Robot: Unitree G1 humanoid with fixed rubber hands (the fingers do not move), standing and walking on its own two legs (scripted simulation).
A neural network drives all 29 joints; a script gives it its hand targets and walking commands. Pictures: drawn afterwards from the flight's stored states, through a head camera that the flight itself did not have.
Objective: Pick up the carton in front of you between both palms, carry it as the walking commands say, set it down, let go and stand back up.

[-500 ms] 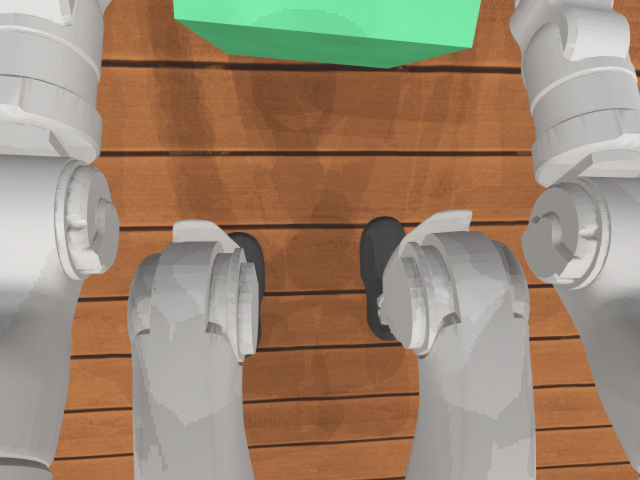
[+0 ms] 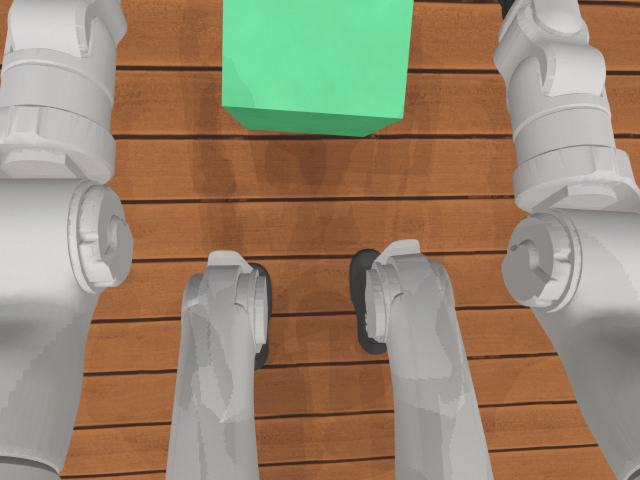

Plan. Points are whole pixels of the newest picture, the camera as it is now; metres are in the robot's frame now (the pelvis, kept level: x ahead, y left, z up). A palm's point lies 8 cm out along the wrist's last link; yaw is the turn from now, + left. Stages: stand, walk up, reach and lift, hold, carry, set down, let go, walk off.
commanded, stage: set down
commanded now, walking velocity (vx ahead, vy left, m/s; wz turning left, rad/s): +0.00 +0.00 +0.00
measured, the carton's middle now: (312, 52) +0.57 -0.01 -0.33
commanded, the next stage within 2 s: let go in 0.58 s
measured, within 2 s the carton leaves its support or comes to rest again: neither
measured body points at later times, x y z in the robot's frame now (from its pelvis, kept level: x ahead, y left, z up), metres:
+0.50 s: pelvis +0.02 +0.00 +0.14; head +0.36 +0.01 +0.44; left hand +0.61 +0.19 +0.03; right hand +0.57 -0.21 +0.03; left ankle +0.09 +0.11 -0.42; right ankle +0.11 -0.12 -0.42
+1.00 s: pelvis +0.07 -0.01 +0.25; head +0.33 +0.00 +0.62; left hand +0.48 +0.21 +0.13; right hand +0.47 -0.23 +0.13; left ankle +0.09 +0.11 -0.42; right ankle +0.11 -0.12 -0.42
